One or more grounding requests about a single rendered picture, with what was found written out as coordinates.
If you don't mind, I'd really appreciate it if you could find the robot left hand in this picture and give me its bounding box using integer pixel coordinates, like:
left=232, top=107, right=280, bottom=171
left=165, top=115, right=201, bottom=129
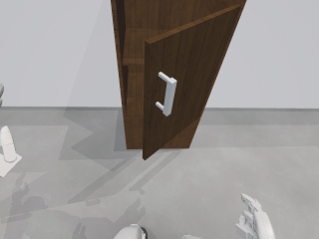
left=0, top=83, right=22, bottom=178

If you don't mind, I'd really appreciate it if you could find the robot right hand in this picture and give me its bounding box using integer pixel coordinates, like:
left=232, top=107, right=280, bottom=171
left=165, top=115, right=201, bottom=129
left=236, top=193, right=276, bottom=239

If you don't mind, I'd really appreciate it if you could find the handle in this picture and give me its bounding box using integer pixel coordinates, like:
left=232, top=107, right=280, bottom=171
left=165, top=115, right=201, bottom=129
left=156, top=72, right=177, bottom=116

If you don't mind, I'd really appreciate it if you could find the cupboard door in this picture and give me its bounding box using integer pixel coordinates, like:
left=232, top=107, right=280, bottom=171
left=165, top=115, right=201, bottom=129
left=143, top=4, right=241, bottom=160

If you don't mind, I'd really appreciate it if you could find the robot left thigh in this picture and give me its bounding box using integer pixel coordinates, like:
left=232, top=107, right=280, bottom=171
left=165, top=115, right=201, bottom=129
left=114, top=226, right=147, bottom=239

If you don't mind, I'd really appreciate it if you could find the robot left shin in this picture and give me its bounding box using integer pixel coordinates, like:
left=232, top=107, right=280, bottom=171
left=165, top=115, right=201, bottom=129
left=130, top=224, right=143, bottom=231

